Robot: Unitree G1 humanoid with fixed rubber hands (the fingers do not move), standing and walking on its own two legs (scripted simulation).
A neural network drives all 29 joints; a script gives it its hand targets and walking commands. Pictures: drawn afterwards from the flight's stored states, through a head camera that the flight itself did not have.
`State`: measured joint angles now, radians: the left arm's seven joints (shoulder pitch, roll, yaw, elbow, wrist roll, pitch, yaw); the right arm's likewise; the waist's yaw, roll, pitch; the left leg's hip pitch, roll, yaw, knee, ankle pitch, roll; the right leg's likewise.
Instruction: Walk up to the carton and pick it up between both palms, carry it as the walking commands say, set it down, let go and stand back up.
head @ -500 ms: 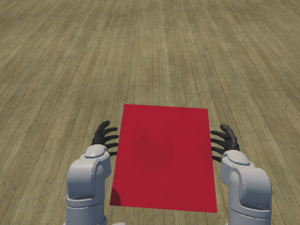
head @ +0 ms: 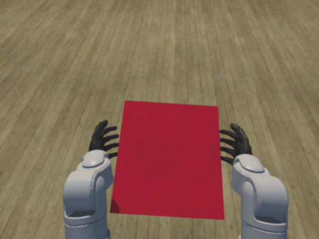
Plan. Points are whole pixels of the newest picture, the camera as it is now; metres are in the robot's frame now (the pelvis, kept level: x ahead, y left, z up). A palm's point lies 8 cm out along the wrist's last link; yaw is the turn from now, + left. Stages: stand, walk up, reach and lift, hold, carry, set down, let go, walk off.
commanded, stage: carry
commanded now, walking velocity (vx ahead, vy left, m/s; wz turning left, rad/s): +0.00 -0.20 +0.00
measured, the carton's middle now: (167, 159) +0.29 +0.02 +0.01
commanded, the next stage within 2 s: none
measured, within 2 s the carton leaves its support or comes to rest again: neither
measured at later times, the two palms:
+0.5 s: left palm (162, 191) +0.19 +0.03 +0.08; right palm (316, 195) +0.20 -0.28 +0.08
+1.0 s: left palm (232, 220) +0.15 -0.10 +0.07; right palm out of the picture +0.15 -0.41 +0.08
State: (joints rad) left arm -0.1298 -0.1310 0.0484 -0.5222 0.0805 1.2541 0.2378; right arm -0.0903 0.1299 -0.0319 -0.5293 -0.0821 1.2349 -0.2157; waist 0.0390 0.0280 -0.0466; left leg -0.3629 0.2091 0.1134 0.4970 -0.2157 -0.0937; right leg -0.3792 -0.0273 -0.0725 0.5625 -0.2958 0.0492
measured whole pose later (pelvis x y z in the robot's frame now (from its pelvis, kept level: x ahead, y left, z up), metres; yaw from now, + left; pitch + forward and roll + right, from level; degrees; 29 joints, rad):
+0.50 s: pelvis -0.05 -0.13 -0.01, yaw +0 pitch +4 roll +0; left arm -0.06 -0.13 0.05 -0.48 0.09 1.28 0.22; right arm -0.06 0.13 -0.02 -0.43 -0.08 1.25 -0.21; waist 0.02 -0.01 -0.08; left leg -0.37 0.13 0.18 0.55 -0.22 -0.02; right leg -0.48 -0.03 -0.04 0.80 -0.38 0.01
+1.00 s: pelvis -0.09 -0.26 +0.00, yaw +0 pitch +5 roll -1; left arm -0.05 -0.13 0.04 -0.50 0.09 1.26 0.22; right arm -0.05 0.13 -0.02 -0.46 -0.06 1.24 -0.21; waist 0.00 -0.03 -0.08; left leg -0.34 0.10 0.18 0.55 -0.28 0.01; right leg -0.51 0.01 -0.07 0.81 -0.39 0.00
